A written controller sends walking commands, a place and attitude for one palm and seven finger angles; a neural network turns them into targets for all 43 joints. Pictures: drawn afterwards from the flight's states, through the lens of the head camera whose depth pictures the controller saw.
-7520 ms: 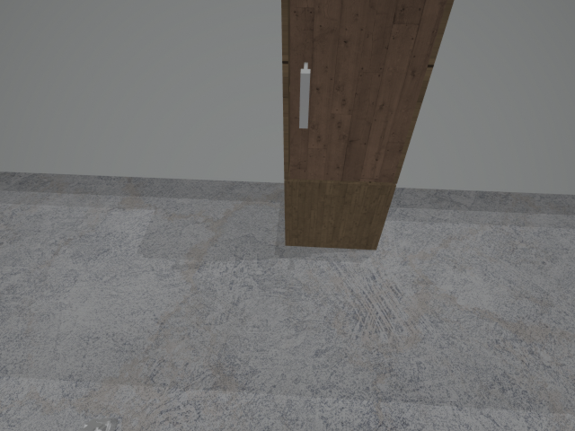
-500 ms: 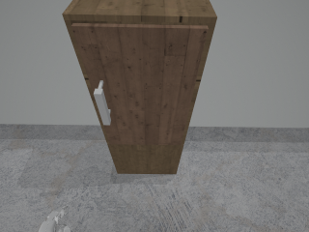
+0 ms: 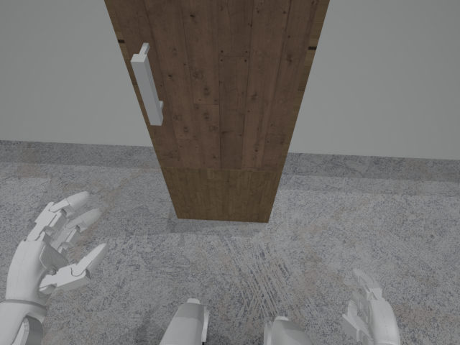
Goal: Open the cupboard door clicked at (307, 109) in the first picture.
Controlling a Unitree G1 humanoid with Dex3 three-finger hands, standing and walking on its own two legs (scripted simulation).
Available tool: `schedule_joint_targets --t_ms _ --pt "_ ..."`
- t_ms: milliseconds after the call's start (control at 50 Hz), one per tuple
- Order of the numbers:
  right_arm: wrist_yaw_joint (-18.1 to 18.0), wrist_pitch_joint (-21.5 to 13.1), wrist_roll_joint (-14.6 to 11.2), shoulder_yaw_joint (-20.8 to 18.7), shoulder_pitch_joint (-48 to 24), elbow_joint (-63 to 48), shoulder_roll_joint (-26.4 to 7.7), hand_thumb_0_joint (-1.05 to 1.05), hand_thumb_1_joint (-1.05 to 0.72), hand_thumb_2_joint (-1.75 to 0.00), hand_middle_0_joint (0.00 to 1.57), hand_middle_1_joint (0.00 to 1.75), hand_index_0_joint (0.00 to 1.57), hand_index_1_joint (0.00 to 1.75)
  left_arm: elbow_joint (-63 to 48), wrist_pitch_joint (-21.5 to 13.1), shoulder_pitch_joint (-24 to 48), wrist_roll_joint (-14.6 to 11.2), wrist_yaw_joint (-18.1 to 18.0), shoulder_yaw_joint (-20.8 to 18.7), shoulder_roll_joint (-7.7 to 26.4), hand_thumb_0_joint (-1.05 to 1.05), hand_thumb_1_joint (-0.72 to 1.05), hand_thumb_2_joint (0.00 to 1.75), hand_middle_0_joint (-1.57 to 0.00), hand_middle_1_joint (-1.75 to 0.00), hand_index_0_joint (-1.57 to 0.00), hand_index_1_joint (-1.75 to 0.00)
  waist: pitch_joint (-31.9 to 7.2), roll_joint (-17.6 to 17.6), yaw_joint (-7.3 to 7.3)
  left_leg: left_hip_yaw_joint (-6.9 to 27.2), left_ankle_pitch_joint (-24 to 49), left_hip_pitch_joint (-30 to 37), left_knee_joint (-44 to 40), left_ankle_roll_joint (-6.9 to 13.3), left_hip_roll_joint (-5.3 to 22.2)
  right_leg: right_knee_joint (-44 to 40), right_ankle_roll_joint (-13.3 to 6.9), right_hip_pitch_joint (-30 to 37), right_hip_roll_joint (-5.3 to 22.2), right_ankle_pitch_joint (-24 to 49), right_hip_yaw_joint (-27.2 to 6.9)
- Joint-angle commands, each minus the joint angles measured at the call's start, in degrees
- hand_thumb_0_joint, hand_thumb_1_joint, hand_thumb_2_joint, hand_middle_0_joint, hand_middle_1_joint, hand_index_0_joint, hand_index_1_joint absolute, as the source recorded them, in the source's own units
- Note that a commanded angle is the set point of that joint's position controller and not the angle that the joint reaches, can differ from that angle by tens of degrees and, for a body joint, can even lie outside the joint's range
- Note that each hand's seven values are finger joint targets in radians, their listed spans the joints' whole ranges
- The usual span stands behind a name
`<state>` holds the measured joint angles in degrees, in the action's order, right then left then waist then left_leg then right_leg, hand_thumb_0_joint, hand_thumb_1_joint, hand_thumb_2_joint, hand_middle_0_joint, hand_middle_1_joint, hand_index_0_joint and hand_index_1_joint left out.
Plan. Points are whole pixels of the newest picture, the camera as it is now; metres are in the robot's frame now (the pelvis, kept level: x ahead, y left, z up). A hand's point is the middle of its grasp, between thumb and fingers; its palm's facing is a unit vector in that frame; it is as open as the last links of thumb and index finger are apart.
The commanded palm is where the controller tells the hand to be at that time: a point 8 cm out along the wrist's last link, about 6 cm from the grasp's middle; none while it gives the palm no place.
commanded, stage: raise the hand with hooked fingers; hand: left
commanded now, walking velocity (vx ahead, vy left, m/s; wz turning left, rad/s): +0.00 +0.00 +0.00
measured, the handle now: (151, 86) +0.59 +0.23 +0.09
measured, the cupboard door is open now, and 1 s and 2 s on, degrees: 0 0 0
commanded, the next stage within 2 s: move the hooked fingers beside the handle in 1.52 s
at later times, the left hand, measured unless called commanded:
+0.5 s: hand (60, 226) +0.26 +0.29 +0.08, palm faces +0.05 -1.00 -0.05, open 12.5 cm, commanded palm +0.24 +0.34 +0.09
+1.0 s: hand (55, 186) +0.32 +0.31 +0.10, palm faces +0.06 -1.00 -0.04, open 13.9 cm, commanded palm +0.29 +0.35 +0.11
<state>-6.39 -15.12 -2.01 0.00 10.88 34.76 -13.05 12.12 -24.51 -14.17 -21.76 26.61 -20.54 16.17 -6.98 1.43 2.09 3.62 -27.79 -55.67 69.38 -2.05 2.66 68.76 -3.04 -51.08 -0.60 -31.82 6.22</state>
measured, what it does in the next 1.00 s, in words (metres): stands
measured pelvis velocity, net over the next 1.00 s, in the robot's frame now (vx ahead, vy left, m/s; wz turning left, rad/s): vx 0.03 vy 0.04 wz -0.01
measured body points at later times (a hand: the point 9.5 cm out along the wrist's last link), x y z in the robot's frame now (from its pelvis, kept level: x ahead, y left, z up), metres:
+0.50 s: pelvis +0.01 +0.04 +0.03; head +0.07 +0.06 +0.47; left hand +0.26 +0.34 +0.08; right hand +0.18 -0.21 -0.05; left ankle +0.06 +0.14 -0.64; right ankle +0.02 -0.09 -0.64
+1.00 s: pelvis +0.03 +0.04 +0.04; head +0.09 +0.05 +0.49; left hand +0.31 +0.36 +0.11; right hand +0.18 -0.21 -0.04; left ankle +0.06 +0.14 -0.64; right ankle +0.02 -0.09 -0.64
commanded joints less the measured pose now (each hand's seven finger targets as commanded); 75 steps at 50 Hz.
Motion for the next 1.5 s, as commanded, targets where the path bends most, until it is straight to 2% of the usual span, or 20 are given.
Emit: schedule_joint_targets --t_ms 0,60,100,160,300,440,500,600,660,740,760,980,1080,1180,1220,1260,1280,1360,1420,1480 --pt "-0.68 -3.13 -0.13 -2.99 -0.47 -7.91 -8.21 0.00 -0.90 -0.90 0.20 0.30 0.20 0.30 -9.08 -0.33 4.88 -1.15 -0.97 -6.24 13.30 0.00 0.20 0.60 -0.25 -0.75 -0.25 -0.75 -12.60 0.71 -1.33 -1.80 8.30 9.28 -10.26 3.95 -1.84 -19.25 2.93 9.74 0.62 2.56 -9.99" --pt "-0.01 -2.90 -0.02 -3.12 -0.36 -8.29 -8.03 0.00 -0.90 -0.90 0.20 0.30 0.20 0.30 -7.71 0.22 3.26 -1.45 -1.87 -6.48 12.41 0.00 0.13 0.57 -0.25 -0.80 -0.25 -0.80 -12.00 -0.83 -0.74 -1.61 9.36 10.65 -12.24 3.85 -1.96 -19.26 2.76 10.46 0.09 4.18 -8.27" --pt "0.58 -2.91 0.15 -3.26 0.21 -8.38 -8.13 0.00 -0.90 -0.90 0.20 0.30 0.20 0.30 -9.62 -0.58 2.89 -0.77 -2.81 -6.08 12.05 0.00 0.08 0.55 -0.26 -0.82 -0.26 -0.82 -13.51 1.97 -0.52 -1.67 10.43 13.14 -13.75 3.80 -2.12 -18.28 2.51 10.31 -0.12 6.54 -6.59" --pt "0.99 -2.71 0.38 -3.42 0.45 -8.71 -8.44 0.00 -0.90 -0.90 0.20 0.30 0.20 0.30 -9.57 -1.40 3.40 -0.57 -4.18 -5.76 11.59 0.00 0.01 0.52 -0.26 -0.87 -0.26 -0.87 -12.17 -0.07 -0.77 -1.36 9.67 13.62 -15.06 3.77 -2.22 -17.95 2.33 9.42 -0.68 6.23 -4.98" --pt "1.35 -2.22 0.35 -3.29 2.16 -8.96 -9.56 0.00 -0.90 -0.90 0.20 0.30 0.20 0.30 -12.41 -2.46 5.40 0.70 -5.27 -4.73 12.19 0.00 -0.15 0.45 -0.27 -0.98 -0.27 -0.98 -12.92 3.26 -1.74 -0.52 9.44 18.51 -17.95 3.37 -1.90 -17.20 1.82 7.97 -1.12 8.32 -2.54" --pt "1.37 -1.37 0.19 -2.67 2.50 -9.69 -10.16 0.00 -0.90 -0.90 0.20 0.30 0.20 0.30 -13.34 -0.32 9.31 1.34 -5.53 -3.50 12.14 0.00 -0.31 0.38 -0.29 -1.08 -0.29 -1.08 -12.52 6.47 -2.23 1.04 9.96 22.54 -20.36 2.55 -1.53 -17.30 1.51 7.35 -1.40 9.85 -1.31" --pt "1.18 -0.72 0.19 -2.32 2.92 -10.05 -10.35 0.00 -0.90 -0.90 0.20 0.30 0.20 0.30 -10.79 1.40 10.95 1.26 -5.08 -4.47 13.31 0.00 -0.38 0.35 -0.29 -1.12 -0.29 -1.12 -11.58 4.51 -2.35 1.28 9.09 22.24 -21.14 2.46 -1.53 -18.17 1.58 8.18 -1.65 9.79 -1.19" --pt "1.12 0.02 0.15 -1.90 3.19 -10.44 -10.32 0.00 -0.90 -0.90 0.20 0.30 0.20 0.30 -9.87 2.92 14.02 1.45 -4.29 -5.14 14.62 0.00 -0.50 0.30 -0.30 -1.20 -0.30 -1.20 -12.73 5.64 -2.17 1.09 12.69 24.50 -21.34 2.12 -1.56 -18.88 1.42 9.64 -1.80 12.11 -1.20" --pt "0.92 0.54 0.19 -1.66 3.40 -10.56 -10.48 0.00 -0.90 -0.90 0.20 0.30 0.20 0.30 -7.85 3.81 16.42 1.46 -3.83 -5.29 15.29 0.00 -0.50 0.30 -0.30 -1.20 -0.30 -1.20 -11.64 4.78 -2.48 1.12 12.88 24.24 -21.52 2.19 -1.63 -19.22 1.32 9.90 -2.04 12.53 -1.19" --pt "0.78 0.92 0.03 -1.73 3.49 -10.53 -10.46 0.00 -0.90 -0.90 0.20 0.30 0.20 0.30 -7.30 4.14 18.39 1.54 -3.23 -6.25 16.52 0.00 -0.50 0.30 -0.30 -1.20 -0.30 -1.20 -13.48 5.84 -2.24 0.58 15.32 26.23 -21.73 2.16 -1.58 -19.99 1.40 11.18 -1.84 14.19 -1.44" --pt "0.75 1.07 0.25 -1.63 3.69 -10.70 -10.62 0.00 -0.90 -0.90 0.20 0.30 0.20 0.30 -6.38 4.40 19.11 1.20 -2.92 -6.91 17.32 0.00 -0.50 0.30 -0.30 -1.20 -0.30 -1.20 -13.35 4.12 -2.21 0.46 15.52 25.22 -21.47 2.33 -1.81 -20.08 1.37 12.06 -2.00 14.72 -1.56" --pt "0.40 2.24 -0.10 -1.71 4.51 -9.84 -10.86 0.00 -0.90 -0.90 0.20 0.30 0.20 0.30 -1.10 4.84 25.43 0.41 -0.91 -9.51 20.93 0.00 -0.50 0.30 -0.30 -1.20 -0.30 -1.20 -14.70 3.82 -2.30 -1.48 18.03 25.45 -21.44 3.04 -2.23 -22.06 1.65 15.95 -1.72 18.97 -3.02" --pt "0.69 2.68 -0.22 -1.99 4.85 -10.15 -10.84 0.00 -0.90 -0.90 0.20 0.30 0.20 0.30 1.34 4.77 23.44 -0.01 -0.24 -9.57 20.26 0.00 -0.50 0.30 -0.30 -1.20 -0.30 -1.20 -14.82 1.80 -1.83 -2.21 19.41 24.62 -21.30 3.29 -2.43 -22.40 1.86 17.90 -1.67 21.52 -3.41" --pt "1.11 3.27 -0.16 -2.12 4.70 -10.11 -10.60 0.00 -0.90 -0.90 0.20 0.30 0.20 0.30 0.95 3.61 24.41 0.12 -0.81 -10.36 20.90 0.00 -0.50 0.30 -0.30 -1.20 -0.30 -1.20 -14.85 3.17 -1.83 -2.95 18.86 23.69 -20.83 3.43 -2.65 -22.47 2.07 18.25 -1.48 21.90 -4.36" --pt "1.11 3.59 -0.25 -2.19 4.73 -10.07 -10.54 0.00 -0.90 -0.90 0.20 0.30 0.20 0.30 2.28 3.41 24.26 0.00 -1.14 -10.03 19.98 0.00 -0.50 0.30 -0.30 -1.20 -0.30 -1.20 -13.76 0.98 -2.24 -3.13 17.67 22.64 -20.79 3.52 -2.63 -22.88 2.42 18.13 -1.40 21.22 -4.61" --pt "0.99 3.71 -0.16 -2.20 4.65 -10.04 -10.59 0.00 -0.90 -0.90 0.20 0.30 0.20 0.30 1.58 2.87 25.77 0.07 -1.12 -9.80 20.18 0.00 -0.50 0.30 -0.30 -1.20 -0.30 -1.20 -14.21 1.28 -2.30 -3.24 17.75 22.20 -20.24 3.65 -2.71 -22.69 2.33 18.81 -1.37 21.46 -5.24" --pt "1.04 3.72 -0.23 -2.15 4.42 -10.01 -10.40 0.00 -0.90 -0.90 0.20 0.30 0.20 0.30 0.87 2.54 26.05 0.31 -0.99 -9.73 20.44 0.00 -0.50 0.30 -0.30 -1.20 -0.30 -1.20 -14.62 3.44 -2.18 -3.40 17.90 22.98 -20.47 3.58 -2.74 -22.74 2.28 18.84 -1.22 21.76 -5.37" --pt "0.83 3.92 -0.15 -2.16 4.50 -9.82 -10.36 0.00 -0.90 -0.90 0.20 0.30 0.20 0.30 0.95 1.80 25.86 0.29 -1.05 -9.84 20.55 0.00 -0.50 0.30 -0.30 -1.20 -0.30 -1.20 -14.97 1.84 -2.40 -3.17 18.32 23.04 -20.30 3.75 -2.60 -22.60 2.30 19.23 -1.42 22.25 -5.37" --pt "0.78 4.02 -0.32 -1.99 4.05 -9.64 -10.14 0.00 -0.90 -0.90 0.20 0.30 0.20 0.30 1.53 1.83 26.20 0.37 -0.86 -9.55 20.32 0.00 -0.50 0.30 -0.30 -1.20 -0.30 -1.20 -14.42 3.71 -2.46 -3.31 17.41 23.31 -20.86 3.56 -2.65 -22.97 2.43 18.83 -1.22 21.60 -5.32" --pt "0.61 4.10 -0.42 -1.97 3.79 -9.83 -10.26 0.00 -0.90 -0.90 0.20 0.30 0.20 0.30 2.50 2.17 26.49 0.15 -0.65 -9.46 20.12 0.00 -0.50 0.30 -0.30 -1.20 -0.30 -1.20 -13.62 1.97 -2.52 -3.23 16.48 22.97 -21.04 3.68 -2.56 -23.34 2.47 18.42 -1.28 20.54 -5.37"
